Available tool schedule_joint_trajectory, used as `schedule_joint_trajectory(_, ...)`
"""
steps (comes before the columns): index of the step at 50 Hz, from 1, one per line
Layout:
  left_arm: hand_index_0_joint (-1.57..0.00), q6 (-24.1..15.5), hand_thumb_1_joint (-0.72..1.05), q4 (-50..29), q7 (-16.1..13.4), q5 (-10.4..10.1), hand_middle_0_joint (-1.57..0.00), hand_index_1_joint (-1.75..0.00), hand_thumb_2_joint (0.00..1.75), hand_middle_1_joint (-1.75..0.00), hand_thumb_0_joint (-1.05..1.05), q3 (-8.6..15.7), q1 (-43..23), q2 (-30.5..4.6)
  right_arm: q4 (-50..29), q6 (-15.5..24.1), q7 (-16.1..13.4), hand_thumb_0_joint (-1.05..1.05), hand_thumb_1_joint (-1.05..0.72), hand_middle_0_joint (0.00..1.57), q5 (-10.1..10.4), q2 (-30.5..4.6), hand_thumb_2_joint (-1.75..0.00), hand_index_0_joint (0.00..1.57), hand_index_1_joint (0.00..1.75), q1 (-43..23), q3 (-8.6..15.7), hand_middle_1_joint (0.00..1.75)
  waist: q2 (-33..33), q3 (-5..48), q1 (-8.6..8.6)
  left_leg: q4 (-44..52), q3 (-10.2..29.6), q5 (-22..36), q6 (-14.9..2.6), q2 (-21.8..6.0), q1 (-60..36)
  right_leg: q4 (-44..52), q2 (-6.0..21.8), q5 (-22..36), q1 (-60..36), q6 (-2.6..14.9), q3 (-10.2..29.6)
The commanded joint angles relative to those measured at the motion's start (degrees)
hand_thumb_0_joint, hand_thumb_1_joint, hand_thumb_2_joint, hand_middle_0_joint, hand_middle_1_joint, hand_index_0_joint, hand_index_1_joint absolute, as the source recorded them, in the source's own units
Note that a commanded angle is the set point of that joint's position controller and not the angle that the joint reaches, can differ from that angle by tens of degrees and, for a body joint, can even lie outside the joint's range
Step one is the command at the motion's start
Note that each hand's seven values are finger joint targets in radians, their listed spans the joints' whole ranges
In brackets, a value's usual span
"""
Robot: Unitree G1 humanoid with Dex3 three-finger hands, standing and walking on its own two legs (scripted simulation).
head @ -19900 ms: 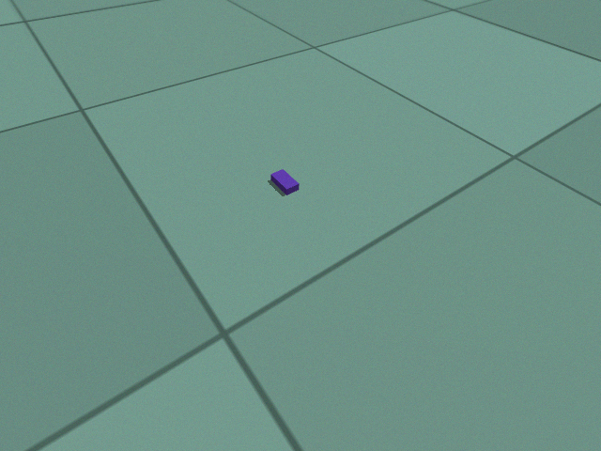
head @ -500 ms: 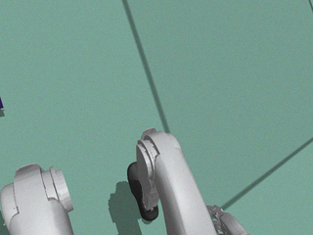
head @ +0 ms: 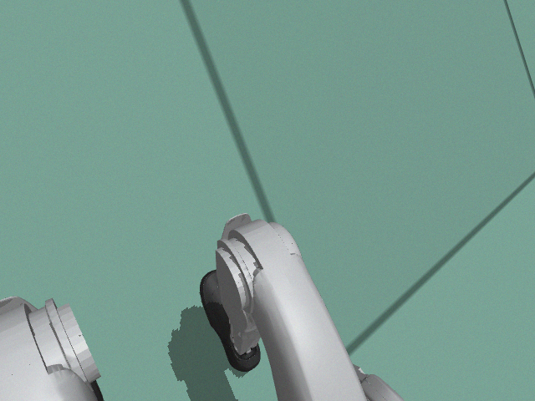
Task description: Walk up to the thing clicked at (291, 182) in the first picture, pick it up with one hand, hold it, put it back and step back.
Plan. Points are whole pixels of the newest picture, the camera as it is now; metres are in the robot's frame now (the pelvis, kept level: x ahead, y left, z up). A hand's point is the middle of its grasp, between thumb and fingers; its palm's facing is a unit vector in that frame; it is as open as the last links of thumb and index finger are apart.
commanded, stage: rest palm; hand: left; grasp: from above
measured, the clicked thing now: out of the picture +0.47 +0.34 -0.28
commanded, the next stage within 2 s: close in 0.78 s
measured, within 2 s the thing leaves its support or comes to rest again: neither
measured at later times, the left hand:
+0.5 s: hand out of the picture +0.45 +0.33 -0.26, palm faces -0.45 -0.14 -0.88, open 14.0 cm
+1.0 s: hand out of the picture +0.45 +0.32 -0.27, palm faces -0.46 -0.16 -0.88, open 13.7 cm
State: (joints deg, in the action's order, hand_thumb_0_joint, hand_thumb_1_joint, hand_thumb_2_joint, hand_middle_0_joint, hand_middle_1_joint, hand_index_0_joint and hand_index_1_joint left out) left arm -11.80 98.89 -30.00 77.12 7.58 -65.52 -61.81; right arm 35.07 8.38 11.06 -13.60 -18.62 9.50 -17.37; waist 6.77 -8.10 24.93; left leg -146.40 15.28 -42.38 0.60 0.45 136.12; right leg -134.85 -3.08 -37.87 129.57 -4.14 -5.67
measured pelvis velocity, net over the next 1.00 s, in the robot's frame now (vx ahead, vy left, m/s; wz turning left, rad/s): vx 0.00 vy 0.00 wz -0.02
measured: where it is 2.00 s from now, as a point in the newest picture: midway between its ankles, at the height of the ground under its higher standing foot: (170, 381)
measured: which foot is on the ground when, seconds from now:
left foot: down 0.00-1.00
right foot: down 0.00-1.00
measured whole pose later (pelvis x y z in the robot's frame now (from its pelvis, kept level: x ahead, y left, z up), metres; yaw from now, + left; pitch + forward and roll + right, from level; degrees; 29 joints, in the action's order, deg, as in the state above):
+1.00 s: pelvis +0.00 +0.00 +0.00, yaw -1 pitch +29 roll -16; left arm -12.7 100.6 -34.2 74.5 5.9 -64.5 -63.0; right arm 35.1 12.3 13.5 -15.0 -19.9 5.9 -20.1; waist 9.1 -12.3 24.9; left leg -146.5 17.0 -42.9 1.1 0.0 134.1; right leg -133.8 -3.0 -37.2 127.4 -5.2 -7.3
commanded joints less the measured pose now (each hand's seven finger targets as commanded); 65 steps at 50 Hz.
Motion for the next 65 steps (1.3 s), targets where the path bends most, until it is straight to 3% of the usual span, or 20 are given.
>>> schedule_joint_trajectory(1,-0.06,-0.5,-0.54,-8.1,-1.3,-1.3,-0.07,-1.00,0.99,-0.99,0.00,-0.6,-13.8,-11.1,0.8,0.1,0.2,0.00,-0.90,0.20,-0.2,-19.2,-0.90,0.20,0.30,10.8,5.5,0.30,-33.5,36.4,1.93,15.4,-6.1,20.0,-0.23,-2.1,-33.6,8.9,-1.3,18.4,-20.2,5.10,-9.4)
schedule_joint_trajectory(2,-0.06,-0.8,-0.54,-9.0,-1.7,-1.5,-0.07,-1.00,1.00,-0.99,0.00,0.0,-13.2,-12.3,1.3,-0.1,0.0,0.00,-0.90,0.20,-0.1,-19.3,-0.90,0.20,0.30,10.7,5.6,0.30,-34.1,38.4,0.85,16.0,-6.1,20.4,-0.16,-2.1,-34.2,9.2,-1.4,18.7,-21.6,5.16,-9.3)
schedule_joint_trajectory(3,-0.06,-0.8,-0.54,-8.1,-1.6,-1.5,-0.07,-1.00,0.99,-0.99,0.00,-0.3,-13.4,-11.6,1.0,0.0,0.2,0.00,-0.90,0.20,-0.2,-19.6,-0.90,0.20,0.30,11.0,5.5,0.30,-33.4,36.7,1.99,15.0,-6.2,20.7,-0.32,-2.0,-33.9,9.2,-1.3,19.1,-21.0,5.05,-9.5)
schedule_joint_trajectory(5,-0.06,-1.6,-0.55,-8.8,-2.0,-1.6,-0.07,-1.01,1.01,-1.00,0.00,0.2,-13.1,-13.0,1.3,-0.1,0.1,0.00,-0.90,0.20,-0.4,-19.7,-0.90,0.20,0.30,10.7,5.2,0.30,-32.8,37.1,1.40,15.1,-6.4,19.1,-0.54,-2.0,-32.1,10.0,-1.5,18.4,-22.9,5.02,-9.3)
schedule_joint_trajectory(12,-0.06,-3.1,-0.54,-7.8,-3.1,-0.8,-0.08,-1.00,1.01,-0.99,0.00,-1.1,-13.0,-11.8,1.1,0.1,0.6,0.00,-0.90,0.20,-0.6,-19.5,-0.90,0.20,0.30,9.1,4.8,0.30,-33.1,34.3,1.75,15.3,-5.8,17.9,-0.12,-2.2,-32.9,9.1,-1.5,16.7,-20.2,5.23,-10.1)
schedule_joint_trajectory(16,-0.07,-3.2,-0.52,-5.5,-4.0,-0.8,-0.07,-1.01,0.98,-1.00,0.00,-1.8,-12.9,-10.5,0.9,0.8,1.1,0.00,-0.90,0.20,-1.0,-19.8,-0.90,0.20,0.30,8.8,4.4,0.30,-31.6,31.9,2.87,15.4,-5.5,15.6,-0.34,-2.2,-31.0,9.0,-1.3,15.4,-19.2,4.83,-10.5)
schedule_joint_trajectory(20,-0.07,-3.0,-0.52,-5.5,-5.4,-1.0,-0.07,-1.01,0.98,-1.01,0.00,-1.8,-14.7,-12.3,0.9,1.6,0.9,0.00,-0.90,0.20,-0.7,-20.9,-0.90,0.20,0.30,8.0,4.6,0.30,-31.3,32.3,2.77,16.3,-5.0,13.4,-0.40,-2.4,-30.7,9.5,-1.4,14.4,-19.1,4.62,-10.3)
schedule_joint_trajectory(23,-0.07,-2.4,-0.52,-3.8,-6.1,-1.2,-0.07,-1.02,0.97,-1.02,0.00,-3.0,-13.6,-11.2,0.7,2.2,0.9,0.00,-0.90,0.20,-0.8,-21.3,-0.90,0.20,0.30,7.7,4.8,0.30,-30.3,31.7,3.03,16.6,-5.1,12.2,-0.47,-2.4,-29.9,10.1,-1.7,14.0,-20.1,4.58,-10.1)
schedule_joint_trajectory(27,-0.07,-1.6,-0.52,-5.5,-6.9,-1.6,-0.07,-1.01,0.98,-1.01,0.00,-2.2,-14.7,-12.5,0.8,2.7,1.1,0.00,-0.90,0.20,-0.6,-21.4,-0.90,0.20,0.30,8.1,4.5,0.30,-32.7,34.5,2.56,16.2,-5.0,15.7,-0.26,-2.7,-32.3,9.6,-1.6,16.6,-21.2,4.64,-10.1)
schedule_joint_trajectory(31,-0.07,-0.8,-0.52,-3.2,-7.3,-1.9,-0.07,-1.01,0.97,-1.01,0.00,-2.5,-12.9,-11.7,1.3,3.4,1.5,0.00,-0.90,0.20,-0.6,-20.7,-0.91,0.20,0.30,7.7,3.4,0.30,-32.4,32.7,3.01,16.2,-4.4,16.6,0.16,-3.0,-32.4,9.0,-1.6,17.3,-20.9,4.49,-10.5)
schedule_joint_trajectory(34,-0.08,-0.4,-0.51,-3.4,-7.2,-1.9,-0.08,-1.00,0.97,-1.00,0.00,-1.8,-12.6,-12.6,1.1,3.4,1.7,0.00,-0.90,0.20,-0.8,-21.5,-0.91,0.20,0.30,8.0,3.8,0.30,-33.5,32.3,2.84,16.5,-4.7,16.1,0.10,-3.0,-32.2,9.2,-1.3,16.9,-20.7,4.56,-10.2)
schedule_joint_trajectory(35,-0.08,-0.6,-0.51,-5.9,-7.4,-2.0,-0.08,-1.00,0.97,-1.00,0.00,-0.7,-14.3,-14.5,1.3,3.4,1.7,0.00,-0.90,0.20,-0.7,-21.3,-0.91,0.20,0.30,7.5,3.7,0.30,-34.9,33.9,2.02,16.9,-4.4,16.4,0.35,-3.1,-33.0,9.1,-1.3,16.8,-20.9,4.74,-10.3)
schedule_joint_trajectory(39,-0.07,-0.4,-0.51,-2.9,-7.2,-2.3,-0.07,-1.01,0.96,-1.01,0.00,-1.5,-11.7,-12.3,1.2,3.5,2.1,0.00,-0.90,0.20,-1.2,-21.1,-0.91,0.20,0.30,7.6,3.2,0.30,-32.8,32.2,3.06,16.2,-4.5,17.0,0.19,-3.0,-31.9,9.1,-1.4,17.8,-21.7,4.49,-10.6)
schedule_joint_trajectory(45,-0.13,-1.0,-0.42,-3.8,-6.5,-3.6,-0.12,-0.99,0.90,-1.01,0.00,-1.7,-12.3,-12.6,1.9,3.7,2.2,0.00,-0.89,0.20,-1.4,-21.5,-0.90,0.20,0.30,8.8,3.0,0.30,-31.8,31.8,3.90,15.4,-4.9,16.5,-0.33,-3.0,-30.8,10.4,-1.3,17.7,-23.0,4.22,-10.6)
schedule_joint_trajectory(49,-0.16,-1.6,-0.37,-6.4,-6.7,-3.5,-0.14,-0.97,0.86,-1.00,0.00,-1.1,-14.0,-14.8,1.8,3.6,1.9,0.00,-0.89,0.20,-1.1,-21.8,-0.90,0.20,0.30,8.0,2.9,0.30,-34.3,35.2,3.05,16.1,-4.1,18.4,0.29,-3.4,-34.3,9.6,-1.2,18.8,-23.7,4.56,-10.8)
schedule_joint_trajectory(51,-0.17,-1.5,-0.36,-3.5,-6.6,-3.6,-0.14,-0.97,0.84,-0.99,0.00,-2.9,-12.3,-11.7,1.9,3.6,2.0,0.00,-0.89,0.20,-1.4,-21.6,-0.90,0.20,0.30,7.7,3.1,0.30,-33.0,32.4,3.81,16.0,-4.4,16.6,0.20,-3.3,-32.6,9.6,-1.3,17.6,-22.9,4.52,-10.8)
schedule_joint_trajectory(57,-0.22,-1.0,-0.30,-4.4,-6.6,-3.1,-0.20,-0.91,0.82,-0.93,0.00,-2.1,-12.8,-14.4,1.7,3.4,1.6,0.00,-0.89,0.20,-0.8,-21.9,-0.90,0.20,0.30,7.9,3.0,0.30,-31.2,31.9,3.36,15.7,-5.4,15.9,-0.43,-3.0,-30.3,11.3,-1.5,17.6,-24.1,4.36,-10.1)
schedule_joint_trajectory(61,-0.24,-0.7,-0.28,-2.5,-5.8,-3.6,-0.21,-0.91,0.78,-0.93,0.00,-2.5,-12.3,-12.8,2.0,3.5,1.7,0.00,-0.89,0.20,-0.9,-21.8,-0.90,0.20,0.30,8.3,2.8,0.30,-31.6,30.1,3.80,16.3,-4.5,16.2,-0.01,-3.2,-30.8,10.4,-1.0,17.0,-21.7,4.50,-10.7)
schedule_joint_trajectory(62,-0.25,-0.7,-0.26,-4.0,-5.8,-3.9,-0.22,-0.89,0.77,-0.92,0.00,-1.7,-12.5,-14.2,1.7,3.3,1.6,0.00,-0.89,0.20,-0.8,-21.9,-0.90,0.20,0.30,8.3,3.0,0.30,-31.9,32.2,3.45,16.9,-4.3,16.8,0.05,-3.4,-32.0,10.9,-1.3,17.3,-22.6,4.51,-10.7)
schedule_joint_trajectory(65,-0.27,-0.6,-0.23,-3.6,-5.1,-3.9,-0.24,-0.88,0.75,-0.92,0.00,-2.3,-12.7,-13.5,1.1,2.9,1.5,0.00,-0.89,0.20,-0.8,-21.8,-0.90,0.20,0.30,8.2,2.8,0.30,-31.6,32.2,3.79,16.8,-4.5,15.9,-0.18,-3.2,-31.4,11.0,-1.2,16.8,-23.3,4.54,-10.5)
